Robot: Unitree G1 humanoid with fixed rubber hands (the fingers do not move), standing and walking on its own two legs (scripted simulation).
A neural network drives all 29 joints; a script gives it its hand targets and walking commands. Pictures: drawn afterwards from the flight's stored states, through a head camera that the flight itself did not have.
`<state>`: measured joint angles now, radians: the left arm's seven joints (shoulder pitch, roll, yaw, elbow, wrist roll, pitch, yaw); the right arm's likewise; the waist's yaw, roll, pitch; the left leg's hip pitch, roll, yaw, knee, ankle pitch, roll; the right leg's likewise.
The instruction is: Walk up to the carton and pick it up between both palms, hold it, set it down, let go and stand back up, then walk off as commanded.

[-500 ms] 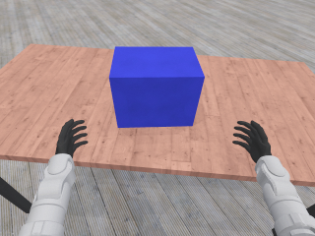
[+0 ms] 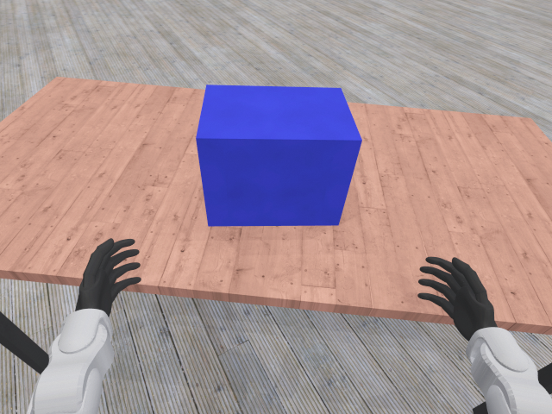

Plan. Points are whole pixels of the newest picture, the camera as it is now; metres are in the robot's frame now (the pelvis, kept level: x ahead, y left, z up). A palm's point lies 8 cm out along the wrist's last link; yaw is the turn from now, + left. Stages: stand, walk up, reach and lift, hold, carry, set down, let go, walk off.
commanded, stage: set down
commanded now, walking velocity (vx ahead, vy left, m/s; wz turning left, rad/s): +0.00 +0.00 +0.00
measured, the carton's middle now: (274, 157) +0.59 -0.01 +0.05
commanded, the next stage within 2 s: let go in 1.94 s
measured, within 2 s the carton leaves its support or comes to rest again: neither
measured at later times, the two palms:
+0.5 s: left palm (78, 354) +0.20 +0.24 +0.04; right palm (486, 371) +0.17 -0.26 +0.05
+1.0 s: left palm (90, 357) +0.21 +0.24 +0.00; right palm (451, 374) +0.18 -0.25 +0.00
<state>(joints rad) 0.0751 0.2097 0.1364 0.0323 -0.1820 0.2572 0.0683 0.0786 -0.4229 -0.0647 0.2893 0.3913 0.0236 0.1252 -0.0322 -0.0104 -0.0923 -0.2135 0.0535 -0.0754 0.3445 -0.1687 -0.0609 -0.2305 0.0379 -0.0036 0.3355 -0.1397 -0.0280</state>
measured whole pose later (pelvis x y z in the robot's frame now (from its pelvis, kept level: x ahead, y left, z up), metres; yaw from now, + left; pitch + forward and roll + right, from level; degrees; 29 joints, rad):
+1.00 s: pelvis +0.03 +0.01 +0.00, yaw +0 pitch +1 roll +0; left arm 0.41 0.21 0.08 -0.08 -0.10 0.16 0.04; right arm 0.44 -0.34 -0.05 0.06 0.24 0.00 0.11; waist -0.03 -0.01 0.03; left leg -0.14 0.03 -0.07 0.33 -0.21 -0.05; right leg -0.17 0.02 0.00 0.34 -0.19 -0.01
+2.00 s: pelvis +0.03 +0.01 +0.00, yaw +0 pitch +0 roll +0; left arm 0.27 0.21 0.08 0.35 -0.03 0.09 -0.01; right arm 0.20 -0.20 0.01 0.66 0.04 -0.24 0.01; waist -0.03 -0.01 0.07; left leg -0.12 0.03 -0.07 0.33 -0.21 -0.05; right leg -0.14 0.02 0.00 0.34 -0.19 -0.01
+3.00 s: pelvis +0.01 +0.02 +0.00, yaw +0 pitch -2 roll -1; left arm 0.25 0.35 0.08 0.54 0.02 0.01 -0.01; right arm 0.22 -0.32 -0.04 0.74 -0.04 -0.04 0.01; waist -0.03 -0.01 -0.01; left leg -0.16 0.03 -0.07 0.43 -0.24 -0.03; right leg -0.14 0.02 0.00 0.36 -0.19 0.00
